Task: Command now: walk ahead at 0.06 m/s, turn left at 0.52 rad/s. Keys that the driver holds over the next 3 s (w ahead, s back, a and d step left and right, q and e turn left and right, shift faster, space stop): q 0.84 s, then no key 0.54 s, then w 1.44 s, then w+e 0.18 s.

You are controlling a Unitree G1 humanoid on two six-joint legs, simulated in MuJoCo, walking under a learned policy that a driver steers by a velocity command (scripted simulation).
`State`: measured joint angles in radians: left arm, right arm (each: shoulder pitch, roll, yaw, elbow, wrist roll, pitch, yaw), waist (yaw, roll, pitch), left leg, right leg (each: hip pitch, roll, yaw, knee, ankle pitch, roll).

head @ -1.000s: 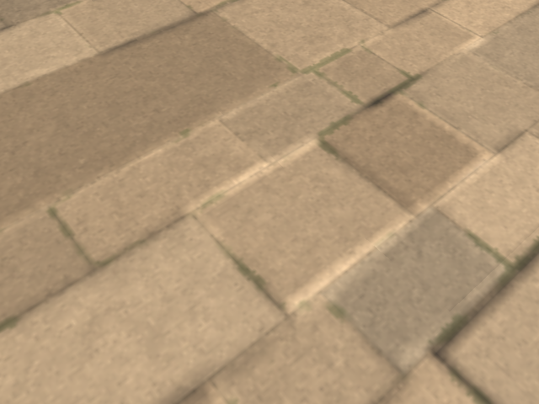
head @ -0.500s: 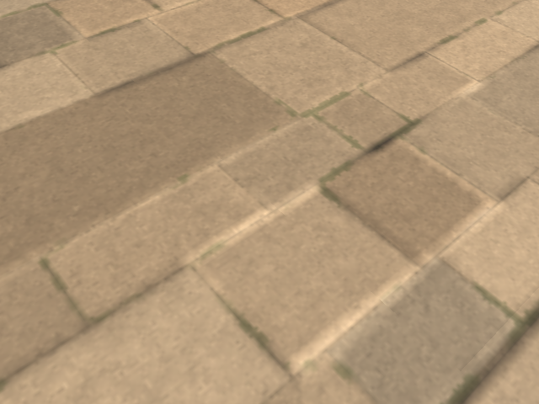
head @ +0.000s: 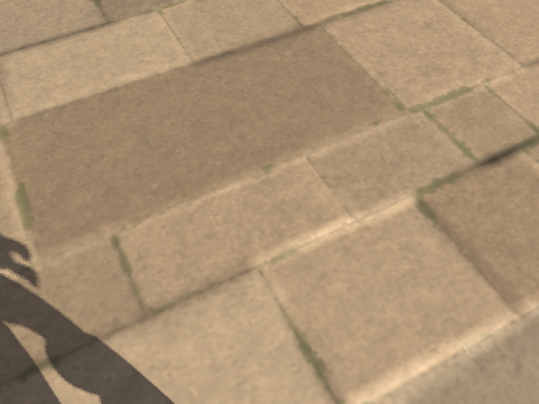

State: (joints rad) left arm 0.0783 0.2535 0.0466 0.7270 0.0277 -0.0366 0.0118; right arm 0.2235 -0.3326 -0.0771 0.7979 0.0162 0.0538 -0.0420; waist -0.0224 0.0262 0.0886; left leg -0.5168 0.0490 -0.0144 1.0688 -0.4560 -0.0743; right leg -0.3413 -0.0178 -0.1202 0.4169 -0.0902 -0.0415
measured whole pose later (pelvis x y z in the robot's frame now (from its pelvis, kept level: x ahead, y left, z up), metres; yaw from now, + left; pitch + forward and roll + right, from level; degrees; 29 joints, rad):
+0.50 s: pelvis +0.04 +0.04 +0.01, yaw +17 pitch +2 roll -3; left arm 0.07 0.32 0.09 0.78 0.00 0.01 0.03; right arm 0.20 -0.31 -0.06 0.64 0.01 0.03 -0.04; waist -0.01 -0.02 0.05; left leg -0.29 -0.05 -0.11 0.46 -0.20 0.06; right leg -0.49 0.02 0.06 0.88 -0.33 0.08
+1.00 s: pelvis +0.05 +0.02 +0.01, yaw +33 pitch +1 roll +0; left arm 0.14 0.28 0.06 0.77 0.00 0.02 0.01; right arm 0.18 -0.32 -0.08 0.60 0.01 0.07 -0.01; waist 0.02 0.01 0.08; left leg -0.41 0.02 -0.04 0.82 -0.43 -0.09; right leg -0.20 -0.05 -0.06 0.43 -0.25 0.00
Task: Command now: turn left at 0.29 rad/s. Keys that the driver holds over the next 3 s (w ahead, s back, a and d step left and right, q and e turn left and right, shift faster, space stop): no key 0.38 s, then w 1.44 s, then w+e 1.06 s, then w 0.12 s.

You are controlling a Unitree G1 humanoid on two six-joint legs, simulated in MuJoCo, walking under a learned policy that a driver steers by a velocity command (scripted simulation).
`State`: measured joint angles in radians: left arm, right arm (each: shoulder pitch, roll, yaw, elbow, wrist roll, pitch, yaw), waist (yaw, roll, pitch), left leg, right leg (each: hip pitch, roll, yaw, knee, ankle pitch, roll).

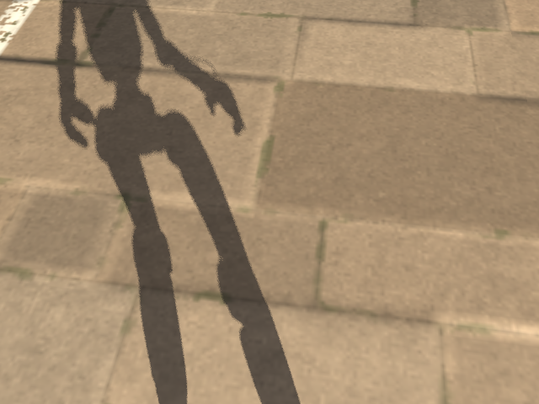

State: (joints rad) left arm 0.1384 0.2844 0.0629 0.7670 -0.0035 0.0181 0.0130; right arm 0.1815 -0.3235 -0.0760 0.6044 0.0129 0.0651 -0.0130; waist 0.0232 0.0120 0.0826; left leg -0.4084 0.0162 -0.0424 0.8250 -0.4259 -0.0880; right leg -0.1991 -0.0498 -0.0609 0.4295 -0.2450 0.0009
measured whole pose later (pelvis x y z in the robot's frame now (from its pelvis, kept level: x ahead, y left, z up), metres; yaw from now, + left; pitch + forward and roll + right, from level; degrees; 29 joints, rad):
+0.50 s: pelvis +0.01 +0.03 -0.01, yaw +2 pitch -1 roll +0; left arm 0.23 0.28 0.04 0.87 0.00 0.01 0.01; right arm 0.16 -0.24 -0.03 0.74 -0.01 0.01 -0.01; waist 0.01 0.01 0.01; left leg -0.25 -0.04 -0.01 0.59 -0.40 0.03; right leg -0.20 -0.04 0.00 0.54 -0.34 0.01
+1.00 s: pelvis +0.18 +0.03 -0.01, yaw +2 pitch +2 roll +1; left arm -0.02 0.26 0.02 0.72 -0.02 -0.08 -0.06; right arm 0.48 -0.26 -0.05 0.87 0.02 -0.06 -0.01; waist -0.11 -0.03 0.05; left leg 0.14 -0.01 0.02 0.17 -0.35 0.01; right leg -0.60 -0.05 -0.02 0.56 -0.01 -0.02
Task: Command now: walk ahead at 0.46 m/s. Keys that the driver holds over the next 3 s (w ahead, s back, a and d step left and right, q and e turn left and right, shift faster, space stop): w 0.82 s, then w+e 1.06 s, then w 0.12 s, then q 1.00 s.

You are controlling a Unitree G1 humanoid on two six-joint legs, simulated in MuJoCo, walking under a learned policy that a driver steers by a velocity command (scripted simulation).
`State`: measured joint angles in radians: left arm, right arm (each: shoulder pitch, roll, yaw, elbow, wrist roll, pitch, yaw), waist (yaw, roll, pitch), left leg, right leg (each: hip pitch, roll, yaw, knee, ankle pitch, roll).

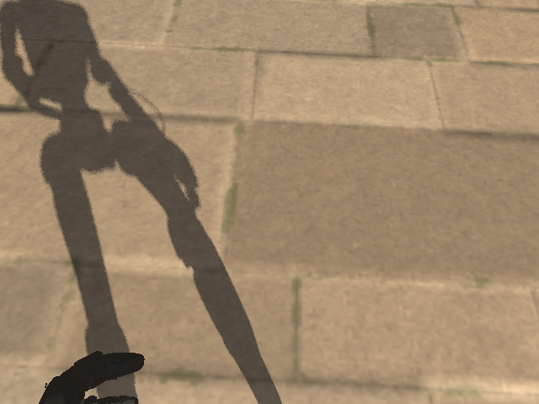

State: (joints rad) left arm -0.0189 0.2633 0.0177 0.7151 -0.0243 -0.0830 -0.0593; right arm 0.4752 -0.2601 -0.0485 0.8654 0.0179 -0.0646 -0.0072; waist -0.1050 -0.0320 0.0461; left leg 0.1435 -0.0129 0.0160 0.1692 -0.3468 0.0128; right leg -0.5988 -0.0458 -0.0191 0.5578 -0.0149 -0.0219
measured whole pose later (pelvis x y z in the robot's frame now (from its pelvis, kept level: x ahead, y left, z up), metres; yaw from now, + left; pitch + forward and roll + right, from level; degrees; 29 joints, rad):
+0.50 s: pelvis +0.28 -0.04 +0.01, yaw +0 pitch +1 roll -2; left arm 0.35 0.28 0.04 0.89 -0.01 -0.08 -0.01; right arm 0.08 -0.27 -0.04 0.74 0.01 -0.08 0.01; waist 0.09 0.05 0.03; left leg -0.65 0.11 -0.03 0.59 0.09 -0.01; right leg 0.03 0.09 -0.04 0.19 -0.24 -0.07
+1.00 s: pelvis +0.56 +0.01 +0.01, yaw -3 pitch +1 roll +2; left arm 0.13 0.29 0.04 0.79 -0.02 -0.06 -0.02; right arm 0.31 -0.28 -0.05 0.87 -0.01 -0.10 0.01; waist -0.06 -0.05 0.02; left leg 0.00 -0.07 0.10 0.18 -0.20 0.05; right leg -0.67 -0.11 0.05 0.70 0.05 0.00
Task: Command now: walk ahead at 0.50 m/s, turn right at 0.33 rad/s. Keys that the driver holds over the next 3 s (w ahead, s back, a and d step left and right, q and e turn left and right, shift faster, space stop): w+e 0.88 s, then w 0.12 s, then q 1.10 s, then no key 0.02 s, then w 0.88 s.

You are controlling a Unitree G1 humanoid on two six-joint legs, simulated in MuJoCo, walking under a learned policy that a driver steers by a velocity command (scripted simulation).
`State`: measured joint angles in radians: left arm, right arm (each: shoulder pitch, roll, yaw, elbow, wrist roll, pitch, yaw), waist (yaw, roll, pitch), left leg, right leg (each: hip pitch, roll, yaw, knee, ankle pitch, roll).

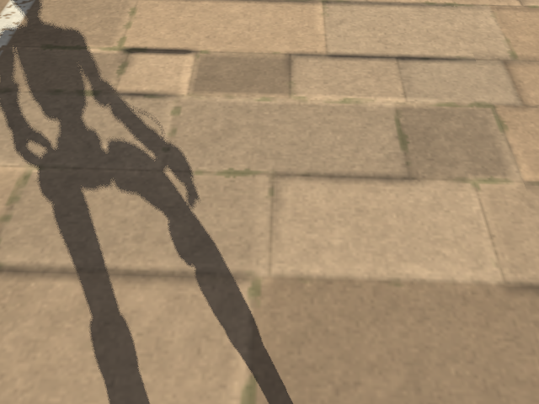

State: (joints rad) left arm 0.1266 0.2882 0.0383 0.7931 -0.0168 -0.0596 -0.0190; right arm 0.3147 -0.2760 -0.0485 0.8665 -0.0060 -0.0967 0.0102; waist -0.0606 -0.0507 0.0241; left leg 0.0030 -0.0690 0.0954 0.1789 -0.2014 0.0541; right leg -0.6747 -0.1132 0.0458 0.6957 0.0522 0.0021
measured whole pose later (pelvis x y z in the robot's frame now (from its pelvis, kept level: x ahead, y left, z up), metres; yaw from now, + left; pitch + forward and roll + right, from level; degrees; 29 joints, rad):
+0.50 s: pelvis +0.29 -0.07 +0.00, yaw -16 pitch +2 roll +0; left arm 0.33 0.28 0.06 0.74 -0.02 -0.05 0.01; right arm 0.06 -0.30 -0.04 0.72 -0.01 -0.10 0.00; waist 0.06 0.03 0.04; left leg -0.66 0.08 -0.11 0.68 -0.02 -0.06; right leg -0.15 0.12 0.12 0.33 -0.21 -0.09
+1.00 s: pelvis +0.55 -0.12 +0.00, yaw -33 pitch +1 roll +2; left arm 0.16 0.30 0.07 0.64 -0.02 -0.02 -0.02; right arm 0.33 -0.29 -0.07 0.84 0.00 -0.09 0.01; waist -0.08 -0.04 0.04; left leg -0.04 -0.01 0.14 0.26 -0.24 0.01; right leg -0.68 -0.10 0.07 0.82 -0.08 0.00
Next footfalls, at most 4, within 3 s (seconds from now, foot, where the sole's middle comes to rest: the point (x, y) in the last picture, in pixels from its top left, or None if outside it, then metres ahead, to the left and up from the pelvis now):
0.18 right None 0.27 -0.14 -0.78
0.66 left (268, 362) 0.59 -0.01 -0.78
1.14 right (404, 322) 0.68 -0.38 -0.78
1.58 left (314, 292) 0.79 -0.15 -0.78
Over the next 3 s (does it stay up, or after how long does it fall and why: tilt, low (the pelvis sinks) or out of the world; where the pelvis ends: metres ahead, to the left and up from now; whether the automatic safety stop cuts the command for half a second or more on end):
stays up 1.02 -0.23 -0.02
